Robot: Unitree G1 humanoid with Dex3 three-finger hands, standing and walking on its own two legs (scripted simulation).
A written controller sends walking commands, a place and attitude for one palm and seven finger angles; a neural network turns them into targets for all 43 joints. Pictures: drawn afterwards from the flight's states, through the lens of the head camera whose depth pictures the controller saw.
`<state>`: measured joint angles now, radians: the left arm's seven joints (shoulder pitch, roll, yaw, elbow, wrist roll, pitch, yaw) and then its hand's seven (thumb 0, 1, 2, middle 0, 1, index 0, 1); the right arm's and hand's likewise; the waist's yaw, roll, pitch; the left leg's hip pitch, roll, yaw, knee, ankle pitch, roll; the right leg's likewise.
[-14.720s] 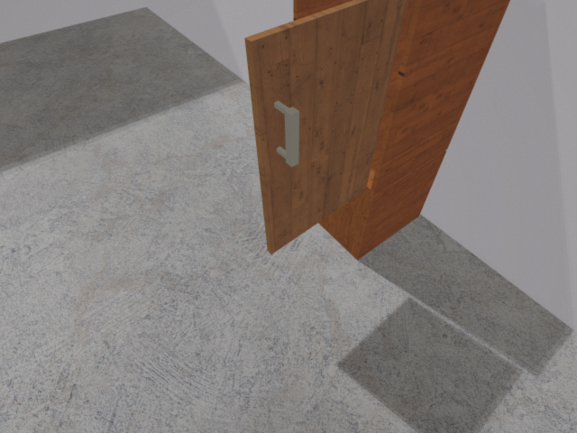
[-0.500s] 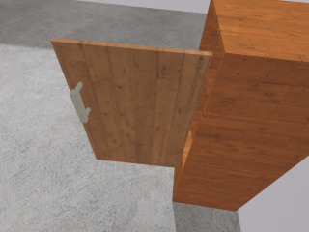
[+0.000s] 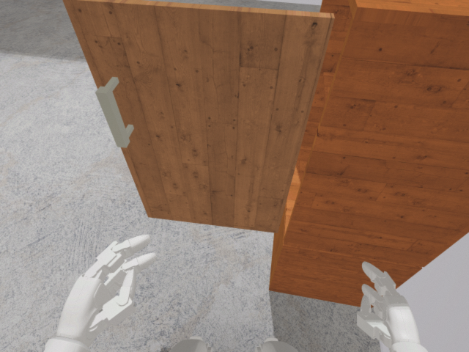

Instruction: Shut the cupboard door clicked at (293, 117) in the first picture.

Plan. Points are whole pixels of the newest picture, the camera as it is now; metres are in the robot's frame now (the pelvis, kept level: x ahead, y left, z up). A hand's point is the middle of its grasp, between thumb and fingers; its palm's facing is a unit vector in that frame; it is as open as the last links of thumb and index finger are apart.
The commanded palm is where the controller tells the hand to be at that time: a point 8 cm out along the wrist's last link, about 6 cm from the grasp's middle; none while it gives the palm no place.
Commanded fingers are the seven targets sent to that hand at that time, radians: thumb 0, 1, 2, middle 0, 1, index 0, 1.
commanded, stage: raise the hand and make a fist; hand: left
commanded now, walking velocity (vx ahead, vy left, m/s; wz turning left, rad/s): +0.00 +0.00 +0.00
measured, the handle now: (118, 113) +0.50 +0.24 +0.14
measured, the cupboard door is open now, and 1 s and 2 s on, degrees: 92 92 92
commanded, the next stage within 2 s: bring the fist close to the handle in 1.54 s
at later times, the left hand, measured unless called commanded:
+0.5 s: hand (100, 270) +0.22 +0.20 +0.09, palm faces -0.07 -1.00 -0.04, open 4.0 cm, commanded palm +0.19 +0.25 +0.09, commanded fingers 0.00 0.90 0.90 -1.01 -1.18 -1.01 -1.18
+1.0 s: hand (77, 247) +0.23 +0.22 +0.13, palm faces -0.07 -0.99 -0.07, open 3.1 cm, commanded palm +0.21 +0.27 +0.13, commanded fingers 0.00 0.90 0.90 -1.30 -1.50 -1.30 -1.50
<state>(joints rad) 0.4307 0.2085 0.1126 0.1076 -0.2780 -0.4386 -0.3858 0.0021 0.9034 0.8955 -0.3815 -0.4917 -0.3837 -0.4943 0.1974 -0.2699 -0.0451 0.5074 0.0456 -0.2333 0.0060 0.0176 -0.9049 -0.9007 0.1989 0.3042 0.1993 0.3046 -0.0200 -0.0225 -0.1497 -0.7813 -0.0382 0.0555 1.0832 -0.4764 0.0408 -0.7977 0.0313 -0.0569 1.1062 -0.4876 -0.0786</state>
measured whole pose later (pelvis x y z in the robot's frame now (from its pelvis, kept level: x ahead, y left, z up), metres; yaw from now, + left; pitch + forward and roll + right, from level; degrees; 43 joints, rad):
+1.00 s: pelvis +0.02 +0.03 +0.04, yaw +2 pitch +6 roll -2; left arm 0.38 0.29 0.15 -0.17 -0.29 -0.18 -0.31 0.01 0.90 0.90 -1.26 -1.45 -1.26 -1.45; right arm 0.26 -0.24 0.07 0.49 0.05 -0.24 -0.04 0.02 -0.90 -0.90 0.20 0.30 0.20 0.30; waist 0.02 0.05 -0.09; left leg -0.57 -0.05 0.01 0.88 -0.42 0.08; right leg -0.54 0.03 -0.09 0.82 -0.40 -0.04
